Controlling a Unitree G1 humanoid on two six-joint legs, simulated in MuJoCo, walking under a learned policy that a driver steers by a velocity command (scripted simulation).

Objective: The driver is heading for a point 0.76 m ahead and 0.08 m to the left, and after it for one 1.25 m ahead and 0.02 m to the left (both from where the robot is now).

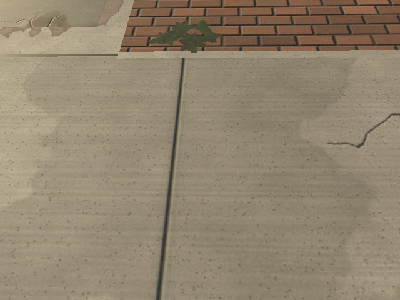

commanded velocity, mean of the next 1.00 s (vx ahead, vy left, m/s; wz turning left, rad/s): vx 0.76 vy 0.00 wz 0.18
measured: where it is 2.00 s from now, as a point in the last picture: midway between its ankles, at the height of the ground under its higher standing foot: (168, 184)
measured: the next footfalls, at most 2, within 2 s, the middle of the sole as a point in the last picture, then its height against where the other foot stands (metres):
right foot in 0.32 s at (252, 275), level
left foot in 0.72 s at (147, 207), level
